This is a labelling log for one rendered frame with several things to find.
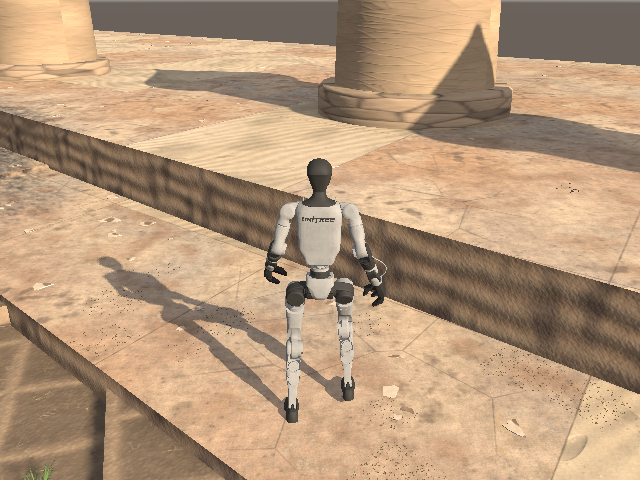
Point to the left robot forearm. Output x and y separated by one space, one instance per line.
272 259

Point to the robot right shin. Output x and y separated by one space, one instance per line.
347 354

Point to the right robot upper arm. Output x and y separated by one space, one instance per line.
352 213

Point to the left robot hand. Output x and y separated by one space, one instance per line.
270 278

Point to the right robot hand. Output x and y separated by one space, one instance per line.
380 291

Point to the left robot upper arm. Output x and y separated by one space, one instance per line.
287 212

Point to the robot left foot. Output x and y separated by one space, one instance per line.
291 414

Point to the right robot forearm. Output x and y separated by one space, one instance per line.
370 268

